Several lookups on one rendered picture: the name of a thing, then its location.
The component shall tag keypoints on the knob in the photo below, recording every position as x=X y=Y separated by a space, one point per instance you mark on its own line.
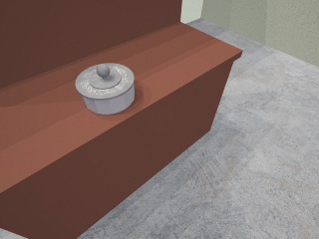
x=103 y=70

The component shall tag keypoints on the pot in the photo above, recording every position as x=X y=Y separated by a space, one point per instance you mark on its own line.
x=112 y=106

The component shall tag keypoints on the table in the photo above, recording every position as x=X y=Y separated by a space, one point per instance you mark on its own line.
x=64 y=167

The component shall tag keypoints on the lid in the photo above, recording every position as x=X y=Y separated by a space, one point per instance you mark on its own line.
x=93 y=87

